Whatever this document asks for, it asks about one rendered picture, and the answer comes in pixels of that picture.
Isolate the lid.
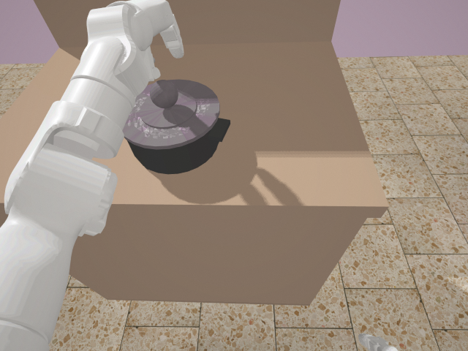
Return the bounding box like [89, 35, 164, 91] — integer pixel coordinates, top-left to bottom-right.
[122, 80, 220, 150]

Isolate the left robot upper arm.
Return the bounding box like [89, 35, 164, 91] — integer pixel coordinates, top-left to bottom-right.
[0, 143, 118, 351]

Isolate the table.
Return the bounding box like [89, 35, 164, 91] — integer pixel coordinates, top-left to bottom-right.
[0, 0, 389, 306]

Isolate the knob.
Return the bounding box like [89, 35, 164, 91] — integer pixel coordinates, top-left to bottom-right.
[150, 80, 178, 108]

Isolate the pot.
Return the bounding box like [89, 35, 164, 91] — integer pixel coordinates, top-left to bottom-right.
[127, 118, 230, 174]

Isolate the robot left hand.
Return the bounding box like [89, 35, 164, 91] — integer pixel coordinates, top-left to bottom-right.
[128, 0, 184, 82]

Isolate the robot right hand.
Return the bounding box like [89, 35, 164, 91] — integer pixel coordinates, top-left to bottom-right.
[358, 333, 398, 351]

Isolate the robot left forearm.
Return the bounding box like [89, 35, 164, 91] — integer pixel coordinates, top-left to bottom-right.
[4, 1, 153, 214]

